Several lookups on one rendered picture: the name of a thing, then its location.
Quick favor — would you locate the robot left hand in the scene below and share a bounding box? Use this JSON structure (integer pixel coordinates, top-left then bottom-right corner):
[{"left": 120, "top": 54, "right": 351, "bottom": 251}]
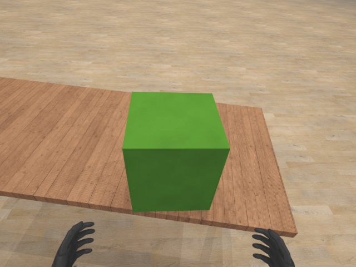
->
[{"left": 51, "top": 221, "right": 95, "bottom": 267}]

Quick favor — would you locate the table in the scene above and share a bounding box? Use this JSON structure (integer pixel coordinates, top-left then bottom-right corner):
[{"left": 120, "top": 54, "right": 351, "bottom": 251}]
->
[{"left": 0, "top": 77, "right": 298, "bottom": 238}]

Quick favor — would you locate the robot right hand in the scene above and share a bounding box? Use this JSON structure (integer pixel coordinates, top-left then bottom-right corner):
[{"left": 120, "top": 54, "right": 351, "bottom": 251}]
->
[{"left": 252, "top": 228, "right": 295, "bottom": 267}]

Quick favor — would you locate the carton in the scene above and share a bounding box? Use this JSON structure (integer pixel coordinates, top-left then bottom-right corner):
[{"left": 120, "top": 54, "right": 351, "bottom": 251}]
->
[{"left": 122, "top": 92, "right": 230, "bottom": 212}]

